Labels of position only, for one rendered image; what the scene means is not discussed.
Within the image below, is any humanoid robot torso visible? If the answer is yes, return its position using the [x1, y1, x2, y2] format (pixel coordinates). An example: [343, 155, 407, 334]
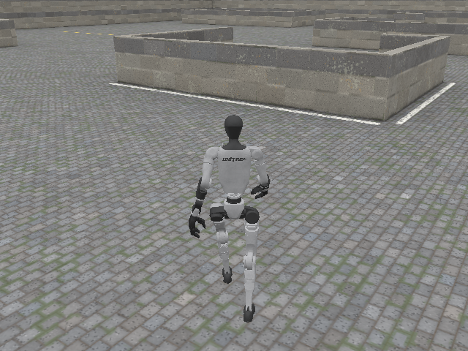
[217, 143, 251, 219]

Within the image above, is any robot left upper arm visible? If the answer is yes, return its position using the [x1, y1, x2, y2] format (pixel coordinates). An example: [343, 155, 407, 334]
[200, 147, 219, 189]

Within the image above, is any robot right hand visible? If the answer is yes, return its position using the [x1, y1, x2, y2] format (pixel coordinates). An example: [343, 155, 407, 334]
[251, 185, 268, 199]

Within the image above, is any right robot shin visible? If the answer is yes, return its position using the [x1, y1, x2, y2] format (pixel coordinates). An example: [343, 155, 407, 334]
[244, 256, 256, 311]

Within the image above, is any left robot forearm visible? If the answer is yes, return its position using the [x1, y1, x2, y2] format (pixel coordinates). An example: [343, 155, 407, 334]
[191, 177, 207, 216]

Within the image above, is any robot left hand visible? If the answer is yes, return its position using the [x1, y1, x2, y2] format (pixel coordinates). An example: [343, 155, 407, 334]
[189, 215, 205, 238]

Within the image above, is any right robot forearm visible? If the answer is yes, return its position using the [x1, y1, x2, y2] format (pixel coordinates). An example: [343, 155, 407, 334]
[260, 174, 270, 192]

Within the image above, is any robot right upper arm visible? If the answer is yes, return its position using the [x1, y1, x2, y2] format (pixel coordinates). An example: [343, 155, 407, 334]
[249, 146, 268, 184]

